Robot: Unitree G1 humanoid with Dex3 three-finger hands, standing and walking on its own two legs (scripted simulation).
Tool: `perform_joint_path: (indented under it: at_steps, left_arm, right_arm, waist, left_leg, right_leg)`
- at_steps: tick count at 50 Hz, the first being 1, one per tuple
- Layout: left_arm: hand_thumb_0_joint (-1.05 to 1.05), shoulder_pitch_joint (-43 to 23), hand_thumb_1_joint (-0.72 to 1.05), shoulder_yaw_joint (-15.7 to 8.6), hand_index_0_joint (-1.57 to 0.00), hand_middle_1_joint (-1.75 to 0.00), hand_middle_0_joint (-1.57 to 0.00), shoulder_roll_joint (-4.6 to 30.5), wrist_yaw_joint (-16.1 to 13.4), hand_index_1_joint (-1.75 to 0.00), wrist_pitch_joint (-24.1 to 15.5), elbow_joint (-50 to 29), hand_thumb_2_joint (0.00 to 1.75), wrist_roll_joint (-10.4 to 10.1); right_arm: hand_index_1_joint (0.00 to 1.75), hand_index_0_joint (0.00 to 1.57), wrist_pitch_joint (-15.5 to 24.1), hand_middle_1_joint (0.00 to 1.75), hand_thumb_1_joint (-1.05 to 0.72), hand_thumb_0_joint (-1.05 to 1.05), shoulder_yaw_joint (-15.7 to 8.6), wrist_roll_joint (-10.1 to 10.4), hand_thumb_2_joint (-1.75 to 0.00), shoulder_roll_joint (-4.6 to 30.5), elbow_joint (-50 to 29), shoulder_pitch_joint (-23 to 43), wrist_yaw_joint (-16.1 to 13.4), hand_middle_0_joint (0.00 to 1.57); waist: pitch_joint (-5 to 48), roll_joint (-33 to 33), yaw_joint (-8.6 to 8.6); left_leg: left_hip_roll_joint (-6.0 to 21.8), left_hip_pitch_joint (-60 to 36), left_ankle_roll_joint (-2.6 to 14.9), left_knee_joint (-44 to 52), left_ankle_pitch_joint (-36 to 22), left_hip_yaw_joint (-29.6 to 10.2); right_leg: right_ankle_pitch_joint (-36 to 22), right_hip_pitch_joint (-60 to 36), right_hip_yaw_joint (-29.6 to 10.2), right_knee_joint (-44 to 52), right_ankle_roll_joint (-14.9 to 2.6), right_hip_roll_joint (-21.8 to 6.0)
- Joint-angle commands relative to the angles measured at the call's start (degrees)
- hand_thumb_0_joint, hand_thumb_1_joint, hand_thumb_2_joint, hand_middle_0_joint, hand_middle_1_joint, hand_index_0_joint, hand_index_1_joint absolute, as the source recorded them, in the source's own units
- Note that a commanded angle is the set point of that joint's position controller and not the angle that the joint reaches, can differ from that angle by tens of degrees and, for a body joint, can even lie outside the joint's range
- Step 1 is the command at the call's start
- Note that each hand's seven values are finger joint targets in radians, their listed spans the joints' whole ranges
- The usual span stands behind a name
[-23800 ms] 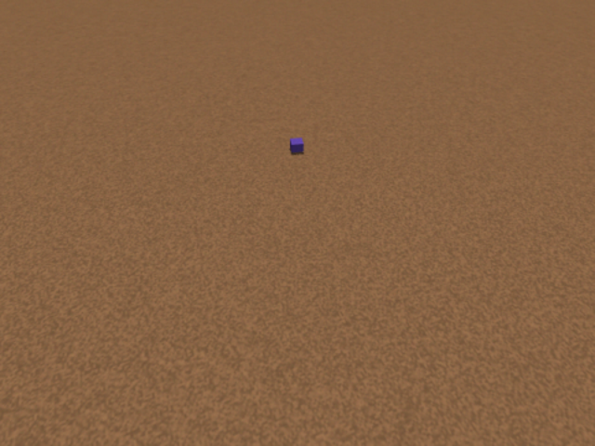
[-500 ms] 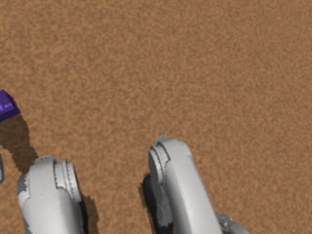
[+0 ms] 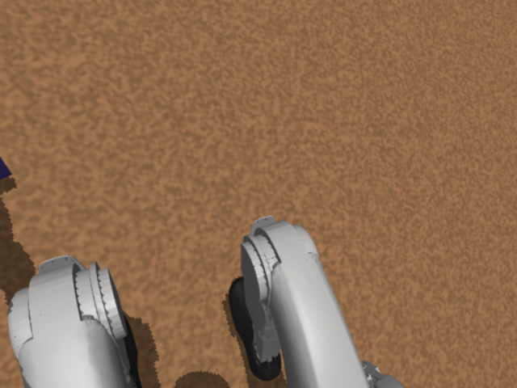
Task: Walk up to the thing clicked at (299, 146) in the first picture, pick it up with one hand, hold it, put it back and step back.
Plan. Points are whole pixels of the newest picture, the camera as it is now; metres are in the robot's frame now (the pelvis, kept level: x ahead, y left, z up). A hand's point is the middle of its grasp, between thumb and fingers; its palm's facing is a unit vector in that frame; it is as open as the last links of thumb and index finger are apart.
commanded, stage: rest palm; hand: left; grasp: from above
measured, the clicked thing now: out of the picture +0.48 +0.36 -0.29
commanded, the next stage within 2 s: close in 1.38 s
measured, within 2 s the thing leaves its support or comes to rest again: neither
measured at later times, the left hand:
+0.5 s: hand out of the picture +0.46 +0.34 -0.23, palm faces -0.36 -0.25 -0.90, open 13.9 cm
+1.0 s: hand out of the picture +0.46 +0.34 -0.25, palm faces -0.36 -0.25 -0.90, open 13.6 cm
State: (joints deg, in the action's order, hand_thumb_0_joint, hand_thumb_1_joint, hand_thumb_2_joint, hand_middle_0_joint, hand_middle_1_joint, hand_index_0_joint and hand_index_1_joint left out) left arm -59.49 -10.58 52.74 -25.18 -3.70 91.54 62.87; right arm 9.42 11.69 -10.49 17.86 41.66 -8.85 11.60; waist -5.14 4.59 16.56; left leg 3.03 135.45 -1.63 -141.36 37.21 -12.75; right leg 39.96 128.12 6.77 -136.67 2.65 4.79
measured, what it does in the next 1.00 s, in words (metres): stands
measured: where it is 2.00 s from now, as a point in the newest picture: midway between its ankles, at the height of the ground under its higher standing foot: (195, 364)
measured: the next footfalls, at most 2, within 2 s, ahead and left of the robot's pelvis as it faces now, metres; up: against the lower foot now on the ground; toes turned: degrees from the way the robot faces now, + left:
none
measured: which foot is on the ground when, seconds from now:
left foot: down 0.00-1.00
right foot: down 0.00-1.00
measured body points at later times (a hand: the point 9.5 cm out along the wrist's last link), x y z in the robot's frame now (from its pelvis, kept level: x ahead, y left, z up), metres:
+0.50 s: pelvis +0.00 +0.01 +0.00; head +0.28 +0.11 +0.33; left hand +0.47 +0.35 -0.18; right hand +0.05 -0.24 -0.08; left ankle +0.08 +0.14 -0.28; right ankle +0.10 -0.12 -0.28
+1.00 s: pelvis +0.00 +0.01 +0.00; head +0.29 +0.12 +0.32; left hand +0.47 +0.35 -0.20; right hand +0.04 -0.24 -0.06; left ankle +0.08 +0.14 -0.28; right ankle +0.10 -0.12 -0.28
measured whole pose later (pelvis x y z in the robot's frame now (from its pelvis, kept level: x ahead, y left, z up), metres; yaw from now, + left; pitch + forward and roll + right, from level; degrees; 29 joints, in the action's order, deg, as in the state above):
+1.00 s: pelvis +0.00 +0.01 +0.00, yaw -4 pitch +27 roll -14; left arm -63.1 -11.8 59.6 -35.9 -4.3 101.9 63.2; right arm 17.0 18.2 -14.5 19.8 39.7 -5.8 15.4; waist -10.7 8.7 21.1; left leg 3.5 134.3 -1.2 -145.0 40.3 -17.2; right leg 41.0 125.3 10.1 -136.3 3.8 6.5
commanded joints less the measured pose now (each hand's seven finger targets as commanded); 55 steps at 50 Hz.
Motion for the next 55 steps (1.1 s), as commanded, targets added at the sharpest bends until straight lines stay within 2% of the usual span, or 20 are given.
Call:
perform_joint_path:
  at_steps: [1, 10, 12, 17, 18, 19, 21, 22, 23, 27, 33, 39, 40, 41, 42, 44, 45, 49, 51, 55]
  left_arm:
    - [0.0, -19.46, -0.49, 2.39, -0.14, -0.83, -0.18, 10.67, -5.01, -0.86, -1.72, -6.42, 0.93, 0.92]
    - [0.0, -18.41, -0.46, -0.55, -0.17, -0.83, -0.19, 14.98, -9.33, -0.85, 0.57, -1.34, 0.89, 1.91]
    - [0.0, -18.59, -0.46, -0.07, -0.16, -0.84, -0.18, 14.18, -9.93, -0.86, 1.27, -0.5, 0.89, 1.93]
    - [0.0, -17.65, -0.46, -0.66, -0.16, -0.85, -0.18, 16.89, -10.78, -0.86, 2.29, 2.64, 0.89, 0.98]
    - [0.0, -18.73, -0.47, -1.16, -0.15, -0.85, -0.18, 17.6, -10.91, -0.87, 2.0, -0.34, 0.89, 0.79]
    - [0.0, -15.88, -0.47, -2.72, -0.15, -0.85, -0.17, 19.07, -11.01, -0.87, 2.47, 2.83, 0.89, 0.9]
    - [0.0, -17.74, -0.47, -1.02, -0.16, -0.84, -0.18, 17.92, -10.61, -0.86, 2.23, 1.91, 0.9, 0.21]
    - [0.0, -15.8, -0.48, -2.37, -0.15, -0.85, -0.17, 18.77, -10.75, -0.87, 2.45, 4.52, 0.9, -0.05]
    - [0.0, -16.17, -0.46, -0.89, -0.16, -0.86, -0.18, 17.56, -10.32, -0.88, 2.4, 3.86, 0.89, 0.09]
    - [0.0, -16.94, -0.45, -3.67, -0.17, -0.83, -0.2, 22.31, -9.94, -0.85, 1.22, 1.59, 0.89, -1.38]
    - [0.0, -16.78, -0.42, -1.38, -0.2, -0.83, -0.22, 20.72, -8.85, -0.85, -0.65, 3.14, 0.87, -0.62]
    - [0.0, -15.25, -0.42, -0.03, -0.18, -0.86, -0.2, 20.89, -9.66, -0.87, -1.63, 4.75, 0.87, 0.09]
    - [0.0, -16.17, -0.42, -0.38, -0.19, -0.85, -0.2, 21.76, -10.1, -0.86, -1.94, 1.96, 0.87, 0.35]
    - [0.0, -18.98, -0.42, 1.08, -0.18, -0.86, -0.2, 20.64, -10.35, -0.87, -2.18, -0.18, 0.86, 0.37]
    - [0.0, -15.73, -0.42, -0.91, -0.18, -0.85, -0.2, 21.93, -11.13, -0.86, -1.71, 4.04, 0.86, 0.35]
    - [0.0, -16.34, -0.42, -0.06, -0.18, -0.85, -0.19, 20.25, -11.95, -0.86, -1.72, 2.48, 0.86, 0.24]
    - [0.0, -13.56, -0.43, -1.34, -0.18, -0.85, -0.2, 21.28, -12.6, -0.86, -0.99, 7.05, 0.87, 0.51]
    - [0.0, -16.44, -0.42, -0.2, -0.18, -0.87, -0.19, 20.84, -13.28, -0.88, -0.22, 4.51, 0.86, -0.07]
    - [0.0, -15.9, -0.41, -1.36, -0.18, -0.87, -0.19, 22.51, -13.83, -0.88, 0.47, 5.74, 0.85, -0.18]
    - [0.0, -15.77, -0.39, -0.97, -0.21, -0.85, -0.22, 22.3, -13.54, -0.86, 0.75, 5.83, 0.84, -0.83]
  right_arm:
    - [0.3, 0.2, 1.75, 0.3, -0.88, 0.0, -4.79, -0.56, -0.9, 15.91, 1.35, -11.74, -0.35, 0.2]
    - [0.3, 0.2, 3.98, 0.3, -0.88, 0.0, -2.96, -1.86, -0.9, 17.02, 0.71, -10.18, 1.21, 0.2]
    - [0.3, 0.2, 4.21, 0.3, -0.88, 0.0, -2.6, -1.88, -0.89, 16.93, -0.07, -9.14, 1.59, 0.2]
    - [0.3, 0.2, 5.43, 0.3, -0.89, 0.0, -1.5, -2.18, -0.9, 17.75, -0.31, -8.74, 2.45, 0.2]
    - [0.3, 0.2, 5.56, 0.3, -0.89, 0.0, -1.37, -2.04, -0.9, 18.02, -1.23, -8.35, 2.5, 0.2]
    - [0.3, 0.2, 5.41, 0.3, -0.89, 0.0, -1.48, -2.09, -0.9, 18.16, -0.4, -8.59, 2.37, 0.2]
    - [0.3, 0.2, 6.03, 0.3, -0.89, 0.0, -0.77, -2.15, -0.9, 18.09, -1.65, -7.83, 2.67, 0.2]
    - [0.3, 0.2, 6.1, 0.3, -0.89, 0.0, -1.03, -2.22, -0.9, 18.44, -0.85, -8.16, 2.67, 0.2]
    - [0.3, 0.2, 6.26, 0.3, -0.89, 0.0, -0.76, -2.28, -0.9, 18.28, -1.85, -8.11, 2.79, 0.2]
    - [0.3, 0.2, 6.47, 0.3, -0.89, 0.0, -0.48, -2.52, -0.9, 19.1, -1.06, -9.29, 2.29, 0.2]
    - [0.3, 0.2, 6.53, 0.3, -0.89, 0.0, 0.55, -3.0, -0.9, 18.75, -0.57, -9.55, 2.29, 0.2]
    - [0.3, 0.2, 6.67, 0.3, -0.89, 0.0, 1.21, -3.26, -0.9, 19.38, -0.14, -8.75, 2.42, 0.2]
    - [0.3, 0.2, 6.77, 0.3, -0.89, 0.0, 0.98, -3.28, -0.9, 19.66, -0.01, -9.15, 2.43, 0.2]
    - [0.3, 0.2, 7.11, 0.3, -0.89, 0.0, 1.14, -3.26, -0.9, 19.6, -0.49, -8.48, 2.68, 0.2]
    - [0.3, 0.2, 7.32, 0.3, -0.89, 0.0, 1.36, -3.54, -0.9, 20.27, 0.44, -9.21, 2.77, 0.2]
    - [0.3, 0.2, 7.53, 0.3, -0.89, 0.0, 1.52, -3.5, -0.9, 20.05, -0.45, -8.85, 3.26, 0.2]
    - [0.3, 0.2, 7.57, 0.3, -0.89, 0.0, 1.57, -3.65, -0.9, 20.62, 0.24, -9.21, 3.31, 0.2]
    - [0.3, 0.2, 8.21, 0.3, -0.89, 0.0, 1.68, -3.53, -0.9, 20.68, -1.51, -7.31, 3.66, 0.2]
    - [0.3, 0.2, 8.31, 0.3, -0.9, 0.0, 1.82, -3.48, -0.9, 21.24, -0.94, -7.94, 3.82, 0.2]
    - [0.3, 0.2, 8.8, 0.3, -0.9, 0.0, 1.64, -3.55, -0.9, 21.19, -1.86, -7.15, 3.75, 0.2]
  waist:
    - [38.73, -25.4, 3.81]
    - [38.32, -28.44, 2.47]
    - [38.44, -28.23, 3.15]
    - [35.88, -26.14, 4.07]
    - [37.09, -26.91, 3.5]
    - [36.88, -26.15, 3.36]
    - [35.65, -26.64, 3.83]
    - [34.26, -25.44, 4.34]
    - [33.07, -25.66, 4.81]
    - [35.85, -23.79, 4.88]
    - [32.43, -25.13, 6.63]
    - [30.66, -25.88, 6.15]
    - [32.38, -27.82, 5.94]
    - [33.04, -29.22, 5.92]
    - [33.06, -27.91, 5.91]
    - [32.71, -27.66, 5.95]
    - [31.24, -26.45, 6.21]
    - [30.32, -27.61, 6.15]
    - [30.21, -26.63, 6.07]
    - [29.77, -26.17, 6.92]
  left_leg:
    - [0.99, -31.6, 2.06, 11.77, -6.78, 5.69]
    - [1.42, -34.11, 1.35, 11.69, -13.49, 5.13]
    - [1.64, -34.99, 1.52, 11.19, -14.25, 4.98]
    - [1.72, -31.04, 2.5, 9.61, -11.92, 5.23]
    - [1.63, -31.19, 2.38, 10.19, -12.61, 5.26]
    - [1.78, -31.49, 2.4, 10.1, -11.8, 5.12]
    - [1.82, -30.53, 2.34, 10.2, -10.9, 4.63]
    - [1.91, -30.06, 2.35, 10.33, -9.6, 4.4]
    - [1.76, -29.39, 2.54, 10.43, -8.78, 4.54]
    - [2.02, -28.97, 2.94, 9.36, -9.14, 4.26]
    - [2.2, -29.64, 2.41, 9.37, -9.41, 3.22]
    - [2.36, -30.08, 1.98, 9.49, -9.08, 3.04]
    - [2.48, -32.02, 1.66, 9.76, -10.82, 2.92]
    - [2.53, -32.75, 1.58, 9.28, -11.89, 2.87]
    - [2.7, -33.2, 1.41, 9.44, -12.74, 2.42]
    - [2.68, -32.05, 1.54, 9.25, -13.58, 2.5]
    - [2.76, -31.22, 1.55, 9.65, -12.75, 2.6]
    - [2.82, -31.05, 1.44, 10.16, -11.66, 2.33]
    - [2.86, -29.95, 1.67, 9.97, -10.7, 2.42]
    - [2.83, -30.26, 1.75, 10.51, -8.34, 2.19]
  right_leg:
    - [-12.73, -15.98, 7.25, 13.61, -3.97, 1.46]
    - [-17.9, -17.81, 8.34, 11.37, -3.99, 1.44]
    - [-18.78, -17.85, 8.27, 11.27, -3.88, 1.68]
    - [-17.92, -19.29, 7.56, 12.29, -3.37, 1.95]
    - [-18.28, -20.52, 7.5, 12.56, -3.4, 1.88]
    - [-17.48, -20.78, 7.52, 12.57, -3.45, 2.11]
    - [-16.22, -19.38, 7.98, 12.15, -3.62, 1.97]
    - [-15.09, -19.23, 8.12, 12.14, -3.62, 2.01]
    - [-14.62, -19.45, 7.8, 12.68, -3.57, 2.16]
    - [-15.58, -22.99, 7.61, 13.64, -3.03, 2.2]
    - [-15.53, -21.56, 8.86, 12.8, -3.16, 2.25]
    - [-15.19, -20.7, 9.51, 12.68, -3.32, 2.59]
    - [-16.47, -21.47, 9.53, 12.47, -3.4, 2.59]
    - [-17.56, -20.99, 9.51, 12.08, -3.43, 2.63]
    - [-18.04, -21.32, 10.16, 11.75, -3.35, 2.66]
    - [-19.2, -22.03, 10.05, 11.98, -3.18, 2.85]
    - [-18.64, -22.37, 10.11, 12.25, -3.17, 2.99]
    - [-17.7, -21.1, 10.22, 12.37, -3.31, 2.94]
    - [-16.95, -21.55, 10.01, 12.63, -3.21, 3.01]
    - [-14.9, -21.9, 9.87, 13.25, -3.27, 3.06]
